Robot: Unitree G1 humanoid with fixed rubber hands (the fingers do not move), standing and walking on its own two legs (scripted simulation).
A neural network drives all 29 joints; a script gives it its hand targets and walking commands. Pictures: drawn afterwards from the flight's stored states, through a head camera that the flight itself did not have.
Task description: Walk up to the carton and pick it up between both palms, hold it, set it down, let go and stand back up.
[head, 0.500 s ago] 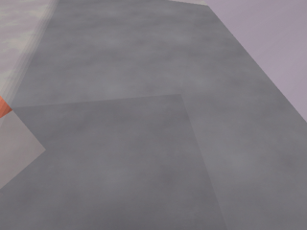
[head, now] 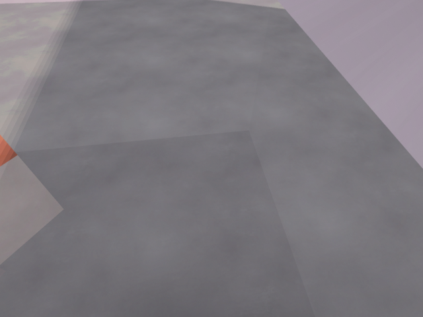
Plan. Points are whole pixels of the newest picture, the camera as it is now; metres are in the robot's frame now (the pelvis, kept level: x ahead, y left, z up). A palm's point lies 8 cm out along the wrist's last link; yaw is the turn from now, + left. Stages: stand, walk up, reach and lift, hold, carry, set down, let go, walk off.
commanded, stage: walk up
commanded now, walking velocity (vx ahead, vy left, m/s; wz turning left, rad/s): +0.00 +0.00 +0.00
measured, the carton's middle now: out of the picture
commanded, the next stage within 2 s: none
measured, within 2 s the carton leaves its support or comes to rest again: neither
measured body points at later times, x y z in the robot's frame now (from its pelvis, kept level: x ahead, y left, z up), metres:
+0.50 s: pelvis +0.02 +0.08 -0.03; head +0.01 +0.11 +0.42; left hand -0.03 +0.35 -0.19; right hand +0.17 -0.18 -0.14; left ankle +0.06 +0.27 -0.73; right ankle -0.02 -0.10 -0.74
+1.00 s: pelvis +0.17 +0.21 -0.03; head +0.17 +0.18 +0.42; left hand +0.06 +0.48 -0.13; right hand +0.38 +0.03 -0.18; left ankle +0.09 +0.28 -0.67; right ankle +0.26 +0.14 -0.74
